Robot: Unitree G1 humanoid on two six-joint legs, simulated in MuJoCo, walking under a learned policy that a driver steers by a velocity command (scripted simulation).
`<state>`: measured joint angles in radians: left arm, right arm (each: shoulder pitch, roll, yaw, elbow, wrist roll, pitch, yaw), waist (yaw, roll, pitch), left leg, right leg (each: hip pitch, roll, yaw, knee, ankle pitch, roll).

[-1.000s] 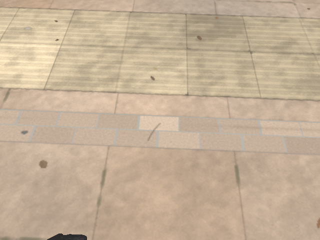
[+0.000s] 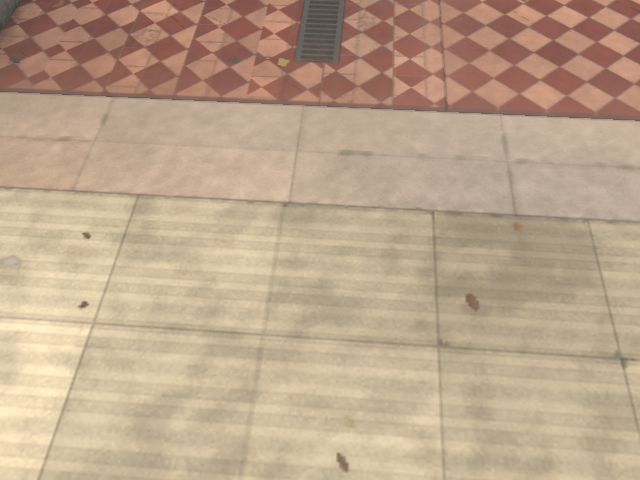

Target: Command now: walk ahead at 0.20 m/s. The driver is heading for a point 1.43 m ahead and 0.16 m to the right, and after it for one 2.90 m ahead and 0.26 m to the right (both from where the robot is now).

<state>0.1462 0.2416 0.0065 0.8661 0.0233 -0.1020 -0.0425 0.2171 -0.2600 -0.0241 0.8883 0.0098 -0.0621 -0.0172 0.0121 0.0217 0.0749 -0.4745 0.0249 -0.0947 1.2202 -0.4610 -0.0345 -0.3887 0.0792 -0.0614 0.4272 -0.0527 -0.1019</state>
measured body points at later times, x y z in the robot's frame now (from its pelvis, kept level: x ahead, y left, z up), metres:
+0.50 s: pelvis +0.10 +0.04 +0.01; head +0.11 +0.05 +0.46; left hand +0.17 +0.29 -0.14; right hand +0.19 -0.21 -0.13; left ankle +0.13 +0.17 -0.73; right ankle +0.11 -0.07 -0.73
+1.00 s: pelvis +0.11 +0.05 +0.01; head +0.12 +0.05 +0.46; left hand +0.15 +0.29 -0.15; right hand +0.17 -0.20 -0.14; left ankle +0.13 +0.17 -0.73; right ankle +0.11 -0.07 -0.73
